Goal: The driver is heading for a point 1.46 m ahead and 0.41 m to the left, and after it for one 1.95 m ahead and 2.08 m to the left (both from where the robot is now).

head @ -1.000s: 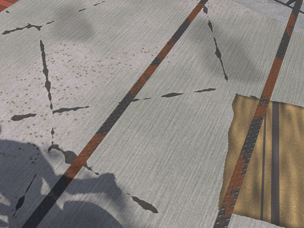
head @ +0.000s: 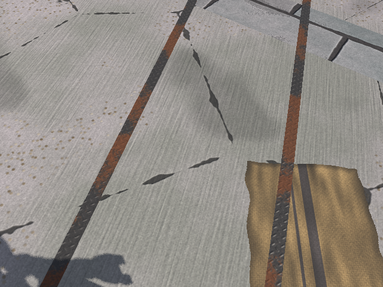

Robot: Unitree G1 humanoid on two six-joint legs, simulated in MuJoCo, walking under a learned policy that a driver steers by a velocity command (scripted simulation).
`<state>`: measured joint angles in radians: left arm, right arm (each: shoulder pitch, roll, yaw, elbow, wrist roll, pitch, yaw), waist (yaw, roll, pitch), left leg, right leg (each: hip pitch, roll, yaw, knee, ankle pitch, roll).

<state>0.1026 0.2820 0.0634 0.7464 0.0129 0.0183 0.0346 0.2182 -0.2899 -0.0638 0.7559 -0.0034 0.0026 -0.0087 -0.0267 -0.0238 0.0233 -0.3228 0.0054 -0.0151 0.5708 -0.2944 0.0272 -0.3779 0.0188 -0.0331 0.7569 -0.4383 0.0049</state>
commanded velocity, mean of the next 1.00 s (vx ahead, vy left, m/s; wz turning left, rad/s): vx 0.01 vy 0.00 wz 0.44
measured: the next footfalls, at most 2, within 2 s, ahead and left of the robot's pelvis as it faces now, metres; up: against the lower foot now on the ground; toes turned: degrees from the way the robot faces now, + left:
right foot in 0.38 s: +0.09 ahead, -0.13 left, +0.00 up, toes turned +19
left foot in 0.80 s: -0.02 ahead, +0.12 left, +0.00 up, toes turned +27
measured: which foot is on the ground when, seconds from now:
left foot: down 0.00-0.38, up 0.40-0.78, down 0.80-1.00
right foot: up 0.00-0.36, down 0.38-0.80, up 0.82-1.00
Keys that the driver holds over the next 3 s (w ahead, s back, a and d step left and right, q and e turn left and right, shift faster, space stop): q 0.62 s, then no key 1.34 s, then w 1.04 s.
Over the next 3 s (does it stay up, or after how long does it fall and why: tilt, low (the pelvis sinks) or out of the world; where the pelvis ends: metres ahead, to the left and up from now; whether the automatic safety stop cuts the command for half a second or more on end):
stays up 0.38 0.05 0.02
